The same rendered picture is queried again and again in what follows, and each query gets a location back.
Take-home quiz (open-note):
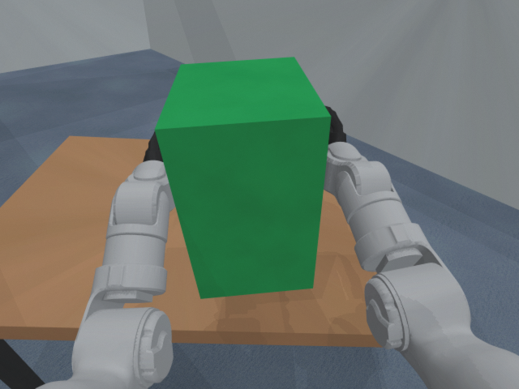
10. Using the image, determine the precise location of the table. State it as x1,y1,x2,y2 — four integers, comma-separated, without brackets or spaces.
0,136,383,389

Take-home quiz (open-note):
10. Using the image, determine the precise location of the left robot forearm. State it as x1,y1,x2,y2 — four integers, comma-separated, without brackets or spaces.
72,160,175,372

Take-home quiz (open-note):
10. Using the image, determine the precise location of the carton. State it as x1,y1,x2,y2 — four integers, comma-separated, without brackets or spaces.
155,57,331,299

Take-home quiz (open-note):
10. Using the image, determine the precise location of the left robot upper arm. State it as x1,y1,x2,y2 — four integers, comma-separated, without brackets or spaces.
36,307,174,389

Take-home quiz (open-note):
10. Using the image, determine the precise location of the robot left hand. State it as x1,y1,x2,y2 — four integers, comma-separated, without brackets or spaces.
143,132,163,162

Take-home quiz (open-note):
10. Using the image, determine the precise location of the right robot forearm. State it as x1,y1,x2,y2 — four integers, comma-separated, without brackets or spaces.
324,142,471,323

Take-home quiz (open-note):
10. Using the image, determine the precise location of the robot right hand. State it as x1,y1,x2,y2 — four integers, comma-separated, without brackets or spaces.
325,106,346,144

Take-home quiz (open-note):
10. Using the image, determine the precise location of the right robot upper arm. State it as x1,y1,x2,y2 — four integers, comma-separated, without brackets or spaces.
364,263,519,389

